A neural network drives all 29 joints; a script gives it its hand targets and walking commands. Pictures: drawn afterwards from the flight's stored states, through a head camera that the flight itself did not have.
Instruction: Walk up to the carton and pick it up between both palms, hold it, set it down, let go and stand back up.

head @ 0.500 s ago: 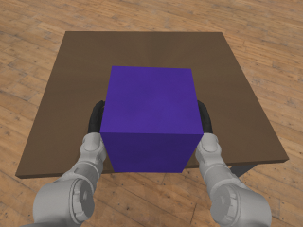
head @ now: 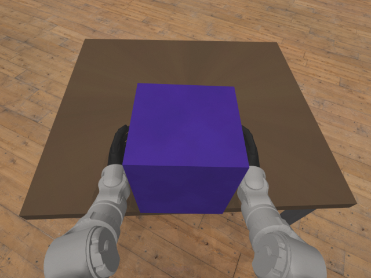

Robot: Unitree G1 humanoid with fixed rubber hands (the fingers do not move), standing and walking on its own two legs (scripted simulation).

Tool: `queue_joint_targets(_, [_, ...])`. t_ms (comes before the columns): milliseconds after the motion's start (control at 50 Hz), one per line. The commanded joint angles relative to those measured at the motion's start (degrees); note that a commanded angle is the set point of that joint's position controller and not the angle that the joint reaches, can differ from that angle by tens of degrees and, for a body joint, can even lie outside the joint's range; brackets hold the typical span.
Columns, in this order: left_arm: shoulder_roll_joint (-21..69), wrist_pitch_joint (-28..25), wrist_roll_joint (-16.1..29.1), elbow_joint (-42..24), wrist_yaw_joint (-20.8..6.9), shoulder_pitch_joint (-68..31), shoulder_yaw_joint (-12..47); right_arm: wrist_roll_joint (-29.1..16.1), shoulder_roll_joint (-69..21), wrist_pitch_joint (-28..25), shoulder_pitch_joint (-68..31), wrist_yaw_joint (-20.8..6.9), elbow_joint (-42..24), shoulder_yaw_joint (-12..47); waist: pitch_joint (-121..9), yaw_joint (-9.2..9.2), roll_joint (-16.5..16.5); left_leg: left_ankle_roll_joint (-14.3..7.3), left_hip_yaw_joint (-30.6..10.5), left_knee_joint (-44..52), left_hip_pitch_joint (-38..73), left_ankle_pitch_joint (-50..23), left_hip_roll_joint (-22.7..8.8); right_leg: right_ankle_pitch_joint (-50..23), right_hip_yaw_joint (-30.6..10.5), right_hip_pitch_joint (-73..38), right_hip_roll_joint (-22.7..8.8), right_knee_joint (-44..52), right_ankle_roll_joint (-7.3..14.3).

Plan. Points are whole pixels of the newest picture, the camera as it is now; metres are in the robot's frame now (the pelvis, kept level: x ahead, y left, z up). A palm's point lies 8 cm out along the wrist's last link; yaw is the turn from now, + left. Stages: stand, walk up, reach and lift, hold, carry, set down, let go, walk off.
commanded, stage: reach and lift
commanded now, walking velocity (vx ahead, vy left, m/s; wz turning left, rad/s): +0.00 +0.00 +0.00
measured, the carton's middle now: (183, 154) +0.41 +0.04 +0.01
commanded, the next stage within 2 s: none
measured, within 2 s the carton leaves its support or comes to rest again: leaves its support in 0.76 s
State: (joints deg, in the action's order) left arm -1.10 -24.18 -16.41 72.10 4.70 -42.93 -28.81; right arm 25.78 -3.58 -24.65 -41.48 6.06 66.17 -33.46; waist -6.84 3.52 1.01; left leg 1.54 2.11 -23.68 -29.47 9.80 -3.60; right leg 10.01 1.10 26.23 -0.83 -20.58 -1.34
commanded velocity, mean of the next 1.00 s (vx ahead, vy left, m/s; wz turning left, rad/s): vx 0.00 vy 0.00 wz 0.00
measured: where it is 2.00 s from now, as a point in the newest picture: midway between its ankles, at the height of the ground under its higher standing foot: outside the picture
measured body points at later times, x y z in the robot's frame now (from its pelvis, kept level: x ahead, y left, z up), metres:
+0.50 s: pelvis +0.00 +0.00 +0.00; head +0.08 +0.02 +0.44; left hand +0.39 +0.19 +0.00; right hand +0.41 -0.12 +0.02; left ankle +0.00 +0.13 -0.74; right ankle -0.02 -0.13 -0.74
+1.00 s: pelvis -0.01 +0.00 +0.00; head +0.06 +0.04 +0.45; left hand +0.39 +0.19 +0.02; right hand +0.40 -0.12 +0.04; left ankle +0.00 +0.13 -0.74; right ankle -0.02 -0.13 -0.74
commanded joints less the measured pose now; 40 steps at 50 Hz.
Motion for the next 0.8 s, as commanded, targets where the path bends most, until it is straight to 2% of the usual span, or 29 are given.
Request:
queue_joint_targets(0, [27.7, -1.8, -5.4, -4.3, -7.0, -31.0, 12.6, 6.6, -31.5, -3.2, -28.9, -9.5, 2.0, 14.3, -31.7, 0.04, -1.3, 2.2, 6.6, -0.6, 12.3, -23.9, 3.1, -22.3, 3.7, -19.1, 2.4, -1.9, 0.3])
queue_joint_targets(160, [29.4, -0.6, -5.6, -6.1, -6.4, -30.4, 13.9, 6.6, -30.7, -3.5, -29.3, -9.7, 0.9, 13.8, -33.0, -0.43, -2.1, 2.6, 6.3, -0.6, 15.5, -25.0, 2.7, -19.7, 4.3, -17.1, 2.9, -0.4, 1.1])
queue_joint_targets(340, [30.1, -0.4, -5.7, -6.0, -6.4, -30.0, 14.2, 6.4, -31.2, -4.5, -29.5, -9.5, 1.0, 14.6, -33.0, -0.29, -2.0, 2.3, 5.9, -0.2, 15.4, -26.2, 2.6, -22.4, 4.5, -17.5, 2.8, -0.3, 1.1])
queue_joint_targets(360, [28.0, -1.0, -6.6, -4.8, -7.4, -29.3, 12.8, 6.2, -34.4, -3.3, -27.2, -8.6, 1.3, 14.7, -28.9, 0.12, -0.9, 1.6, 6.6, 0.1, 14.7, -23.8, 3.3, -21.6, 3.0, -22.2, 1.8, 0.3, 0.5])
queue_joint_targets(380, [27.9, -1.2, -6.3, -5.0, -7.9, -29.5, 12.6, 6.3, -34.0, -3.1, -28.1, -8.4, 0.3, 14.8, -29.2, 0.24, -0.8, 1.4, 6.7, 1.4, 12.0, -21.8, 3.3, -22.9, 3.0, -23.5, 1.6, -0.4, 0.1])
queue_joint_targets(440, [28.1, -1.5, -6.4, -4.9, -8.1, -29.5, 12.5, 6.4, -34.1, -3.4, -27.9, -8.1, 0.6, 15.4, -29.5, 0.43, -0.8, 1.0, 6.8, 2.7, 9.4, -19.6, 3.5, -23.5, 2.9, -25.2, 1.2, -0.5, 0.0])
queue_joint_targets(600, [30.8, -4.8, -3.7, -5.9, -6.9, -32.3, 15.7, 7.0, -34.3, -8.4, -30.2, -7.4, -0.5, 19.8, -37.8, -0.09, -1.0, 2.6, 5.9, -0.1, 13.4, -28.9, 2.2, -32.5, 4.3, -22.9, 2.4, -2.1, 0.2])
queue_joint_targets(780, [32.2, -6.4, -2.6, -5.0, -7.4, -34.5, 17.7, 6.0, -33.3, -12.0, -31.0, -6.8, 2.1, 22.3, -38.1, -0.26, -2.4, 3.3, 5.5, -0.3, 14.9, -28.6, 2.3, -32.8, 4.4, -20.4, 2.5, -1.5, 0.6])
